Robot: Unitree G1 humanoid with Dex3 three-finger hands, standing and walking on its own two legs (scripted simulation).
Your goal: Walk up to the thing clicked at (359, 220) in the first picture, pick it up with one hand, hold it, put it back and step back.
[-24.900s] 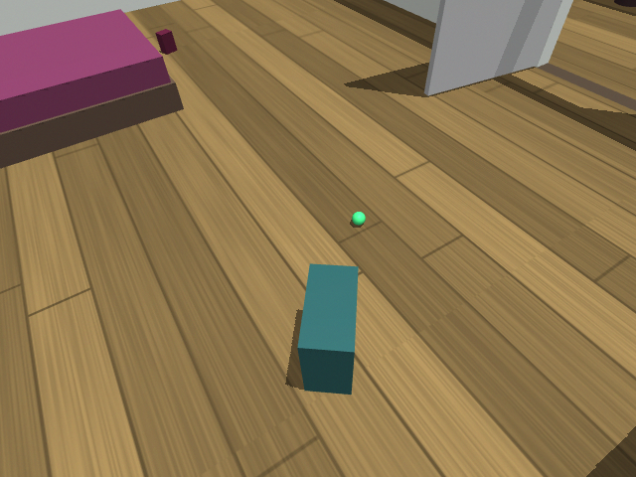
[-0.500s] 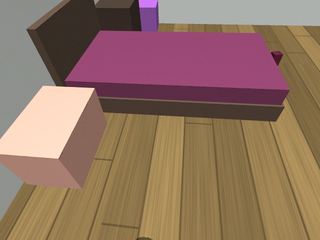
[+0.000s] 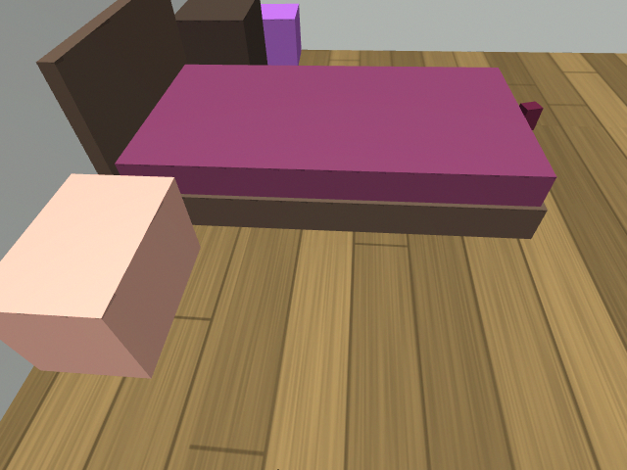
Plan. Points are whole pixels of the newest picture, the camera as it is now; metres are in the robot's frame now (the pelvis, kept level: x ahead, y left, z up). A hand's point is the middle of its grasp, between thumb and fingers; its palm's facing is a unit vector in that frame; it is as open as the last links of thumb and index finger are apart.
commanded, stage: walk up
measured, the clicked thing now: out of the picture -0.23 -1.07 -0.75
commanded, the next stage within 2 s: none
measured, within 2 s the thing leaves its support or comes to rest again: neither
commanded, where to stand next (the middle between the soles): +0.77 +0.00 m, yaw +0 degrees
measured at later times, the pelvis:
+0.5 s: pelvis +0.17 -0.03 -0.01, yaw +4 degrees
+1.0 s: pelvis +0.40 -0.05 -0.03, yaw +2 degrees
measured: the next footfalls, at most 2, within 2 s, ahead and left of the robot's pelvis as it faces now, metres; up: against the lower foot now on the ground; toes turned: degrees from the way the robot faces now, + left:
right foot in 0.12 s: +0.11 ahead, -0.16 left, +0.00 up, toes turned -4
left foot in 0.54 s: +0.35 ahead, +0.12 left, +0.00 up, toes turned +7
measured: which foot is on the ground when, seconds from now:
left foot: down 0.00-0.12, up 0.14-0.52, down 0.54-0.96, up 0.98-1.00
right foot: up 0.00-0.10, down 0.12-0.58, up 0.60-0.92, down 0.94-1.00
